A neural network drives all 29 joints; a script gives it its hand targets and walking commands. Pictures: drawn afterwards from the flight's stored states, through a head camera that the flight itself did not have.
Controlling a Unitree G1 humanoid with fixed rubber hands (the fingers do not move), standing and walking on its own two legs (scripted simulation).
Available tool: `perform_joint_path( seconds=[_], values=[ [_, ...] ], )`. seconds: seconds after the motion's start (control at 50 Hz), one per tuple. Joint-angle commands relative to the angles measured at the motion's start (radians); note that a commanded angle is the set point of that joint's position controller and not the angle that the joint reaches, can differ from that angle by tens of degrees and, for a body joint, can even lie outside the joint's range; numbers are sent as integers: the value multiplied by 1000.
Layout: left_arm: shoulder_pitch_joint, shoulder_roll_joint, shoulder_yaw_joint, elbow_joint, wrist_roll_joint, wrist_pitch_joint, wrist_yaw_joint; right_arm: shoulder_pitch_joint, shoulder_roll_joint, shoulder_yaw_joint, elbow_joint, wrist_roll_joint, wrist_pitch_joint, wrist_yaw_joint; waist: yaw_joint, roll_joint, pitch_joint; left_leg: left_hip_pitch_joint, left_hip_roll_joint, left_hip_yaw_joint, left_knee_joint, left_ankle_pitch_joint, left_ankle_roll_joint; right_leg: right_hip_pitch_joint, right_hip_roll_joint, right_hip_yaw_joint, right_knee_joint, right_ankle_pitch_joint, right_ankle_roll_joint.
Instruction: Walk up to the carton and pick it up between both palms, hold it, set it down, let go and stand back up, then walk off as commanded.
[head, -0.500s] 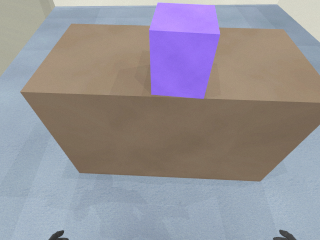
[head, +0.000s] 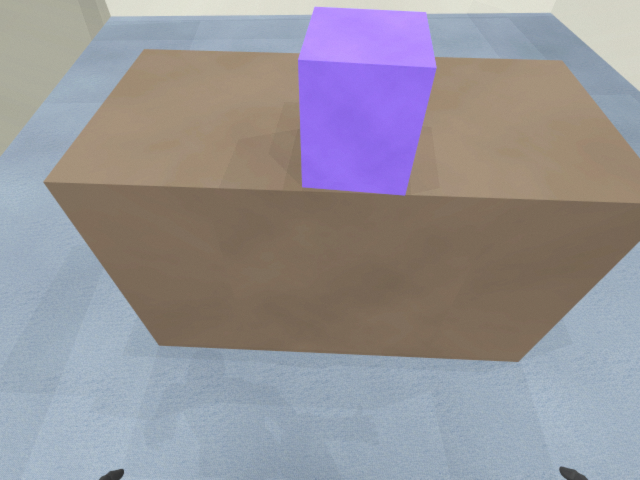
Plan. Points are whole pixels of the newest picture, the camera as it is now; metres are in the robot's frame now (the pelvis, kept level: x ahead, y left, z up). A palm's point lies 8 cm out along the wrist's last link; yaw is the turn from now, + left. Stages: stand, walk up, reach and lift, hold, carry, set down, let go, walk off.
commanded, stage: stand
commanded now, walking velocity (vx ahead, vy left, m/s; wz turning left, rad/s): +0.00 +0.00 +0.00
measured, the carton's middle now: (361, 103) +0.71 -0.05 +0.09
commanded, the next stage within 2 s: none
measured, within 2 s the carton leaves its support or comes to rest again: neither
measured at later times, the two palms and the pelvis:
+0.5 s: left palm out of the picture +0.09 +0.31 -0.12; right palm out of the picture +0.10 -0.31 -0.10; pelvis +0.01 +0.00 +0.00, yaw +0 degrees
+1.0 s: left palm out of the picture +0.10 +0.31 -0.12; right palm out of the picture +0.10 -0.32 -0.10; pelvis +0.01 +0.00 +0.00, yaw +0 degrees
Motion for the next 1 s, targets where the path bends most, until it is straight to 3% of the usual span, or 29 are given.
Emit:
perform_joint_path(
  seconds=[0.0, 0.06, 0.1, 0.12, 0.14, 0.2, 0.22, 0.24, 0.26, 0.34, 0.36, 0.42, 0.5, 0.54, 0.62, 0.64, 0.7, 0.72, 0.76, 0.82, 0.86, 0.88, 0.94, 0.98],
  values=[
    [-29, 187, 37, -43, 0, -13, 10, -55, -176, -28, -56, 0, -11, -5, 9, 67, -55, 19, 132, -101, -62, 113, 13, -36, -109, 63, -39, 99, -51],
    [-23, 178, 39, -41, 1, -11, 6, -15, -200, -40, -47, 0, -14, -12, -5, 2, -27, 15, 127, -102, -50, 130, 10, -43, -102, 58, -53, 106, -42],
    [-19, 196, 42, -50, -8, -16, 6, -18, -197, -32, -32, 5, -11, -10, 14, 11, -55, 21, 134, -102, -68, 110, 11, -26, -106, 57, -30, 80, -39],
    [-6, 164, 32, -41, -3, -12, 6, -31, -205, -34, -44, 7, -15, -8, -2, 24, -20, 14, 133, -101, -55, 92, 12, -60, -98, 67, -39, 107, -43],
    [-15, 164, 32, -46, 0, -10, 4, -40, -186, -31, -51, 0, -15, -9, 2, -18, -40, 31, 130, -107, -53, 89, 13, -50, -95, 42, -46, 98, -41],
    [-50, 188, 35, -66, 5, -15, 5, -43, -174, -27, -43, -8, -8, -5, 2, 11, -53, 21, 130, -103, -56, 61, 7, -55, -98, 61, -43, 56, -39],
    [-36, 174, 38, -60, -4, -12, 8, -30, -196, -33, -47, -7, -9, -6, -1, 53, -61, 5, 124, -89, -53, 94, 5, -37, -98, 60, -40, 92, -38],
    [-35, 163, 34, -54, 3, -13, 8, -64, -200, -37, -50, -8, -12, -9, -11, 5, -79, 30, 135, -102, -57, 95, 10, -29, -98, 56, -34, 111, -32],
    [-33, 174, 35, -57, 0, -15, 7, -57, -210, -36, -51, -2, -11, -12, 12, 9, -72, 11, 127, -102, -50, 123, 10, -16, -98, 58, -37, 116, -34],
    [-19, 174, 35, -52, 1, -15, 6, -55, -177, -24, -52, 5, -11, -14, 13, 13, -101, 38, 138, -103, -41, 176, 17, -9, -105, 52, -9, 150, -38],
    [-25, 187, 36, -50, 6, -10, 11, -38, -192, -32, -45, 8, -13, -11, -4, 10, -77, 42, 138, -99, -37, 161, 9, -30, -101, 57, -24, 163, -42],
    [0, 171, 34, -45, -5, -16, 7, -12, -204, -30, -25, 8, -11, -13, 2, 60, -97, 54, 142, -96, -39, 225, 19, -15, -106, 64, -14, 181, -40],
    [-19, 193, 34, -45, 9, -9, 12, -25, -181, -24, -47, -3, -14, -10, 1, -7, -81, 40, 143, -99, -20, 237, 14, -7, -105, 46, -20, 187, -38],
    [-13, 180, 29, -48, -1, -11, 10, -39, -196, -32, -48, 1, -12, -11, 7, 50, -61, 36, 138, -99, -39, 221, 17, -28, -113, 60, -9, 176, -45],
    [-24, 157, 27, -55, -1, -12, 12, -42, -189, -33, -59, 3, -23, -13, 5, 36, -65, 44, 137, -97, -26, 260, 11, -25, -106, 52, -13, 213, -45],
    [-27, 167, 30, -49, 4, -11, 9, -52, -206, -38, -59, 3, -16, -14, 1, 8, -85, 72, 134, -91, -31, 264, 10, -27, -98, 40, -10, 206, -39],
    [-31, 186, 36, -57, 3, -4, 13, -35, -190, -41, -48, 4, -13, -14, -7, 51, -83, 65, 132, -91, -26, 251, 10, -19, -99, 44, -21, 204, -37],
    [-39, 179, 37, -60, 2, -8, 13, -39, -194, -35, -51, -1, -14, -21, 0, 10, -85, 41, 140, -95, -37, 258, 11, 2, -105, 38, -13, 181, -40],
    [-29, 161, 33, -57, 5, -10, 13, -51, -212, -37, -55, 1, -8, -18, 10, 21, -80, 68, 130, -79, -33, 275, 7, -7, -101, 39, -17, 229, -40],
    [-32, 188, 39, -54, 4, -6, 14, -34, -214, -46, -40, 0, -6, -15, 8, -19, -77, 58, 133, -89, -17, 265, 11, -3, -106, 41, -15, 246, -47],
    [5, 154, 29, -49, -4, -8, 15, -38, -211, -39, -58, 3, -12, -13, 3, 53, -81, 53, 133, -83, -22, 236, 16, -5, -111, 53, -28, 228, -39],
    [-35, 181, 33, -55, 1, -12, 13, -34, -193, -33, -55, 4, -7, -14, -6, 9, -70, 62, 132, -79, -38, 232, 10, -20, -103, 46, -9, 205, -38],
    [-23, 169, 32, -62, -2, -9, 14, -35, -181, -29, -60, -2, -10, -17, 11, 29, -80, 51, 137, -85, -20, 238, 23, -14, -109, 46, -20, 220, -45],
    [-49, 186, 39, -69, 6, -10, 11, -27, -188, -36, -59, 5, -11, -17, -8, -6, -95, 57, 137, -88, -34, 230, 12, 0, -101, 41, -13, 229, -50]
  ],
)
